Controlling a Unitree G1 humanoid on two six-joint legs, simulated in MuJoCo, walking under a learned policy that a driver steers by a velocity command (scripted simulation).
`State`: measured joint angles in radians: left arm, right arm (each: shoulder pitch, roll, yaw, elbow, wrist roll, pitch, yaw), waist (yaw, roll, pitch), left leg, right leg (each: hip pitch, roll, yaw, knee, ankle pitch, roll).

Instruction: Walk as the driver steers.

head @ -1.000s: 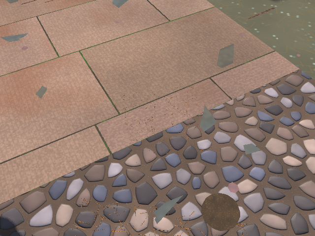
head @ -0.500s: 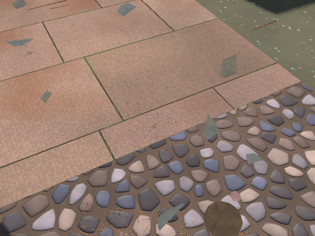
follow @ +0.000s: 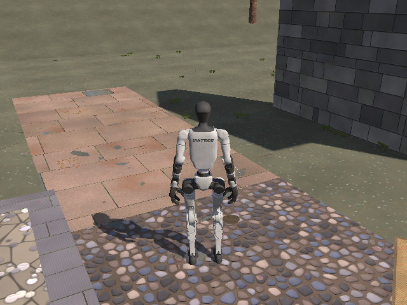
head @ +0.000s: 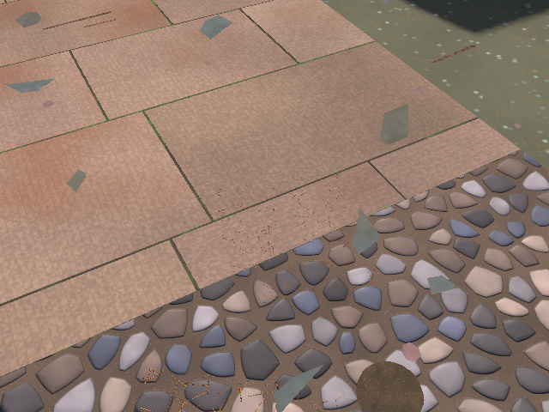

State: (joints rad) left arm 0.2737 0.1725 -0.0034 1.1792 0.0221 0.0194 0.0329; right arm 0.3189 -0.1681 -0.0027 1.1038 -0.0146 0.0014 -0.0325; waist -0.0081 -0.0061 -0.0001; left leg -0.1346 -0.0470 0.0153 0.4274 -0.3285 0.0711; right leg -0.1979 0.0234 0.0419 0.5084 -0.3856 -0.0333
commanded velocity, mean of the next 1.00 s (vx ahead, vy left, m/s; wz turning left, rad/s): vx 0.83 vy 0.00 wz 0.53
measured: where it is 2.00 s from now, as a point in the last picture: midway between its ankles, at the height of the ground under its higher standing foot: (100, 184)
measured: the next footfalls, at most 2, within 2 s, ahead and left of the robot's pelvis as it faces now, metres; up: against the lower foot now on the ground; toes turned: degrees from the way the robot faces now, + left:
right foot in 0.26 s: +0.13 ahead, -0.15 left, +0.00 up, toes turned -5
left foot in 0.74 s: +0.51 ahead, +0.03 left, +0.00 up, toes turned +25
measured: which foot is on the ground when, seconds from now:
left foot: down 0.00-0.24, up 0.26-0.72, down 0.74-1.00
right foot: up 0.00-0.24, down 0.26-0.72, up 0.74-1.00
